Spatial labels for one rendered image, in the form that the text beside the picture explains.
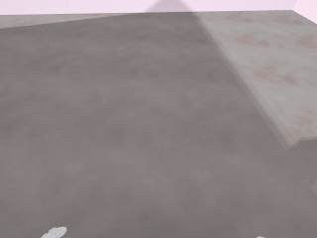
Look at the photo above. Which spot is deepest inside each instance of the left robot hand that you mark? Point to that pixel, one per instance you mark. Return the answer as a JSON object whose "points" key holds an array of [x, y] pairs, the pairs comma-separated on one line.
{"points": [[55, 232]]}

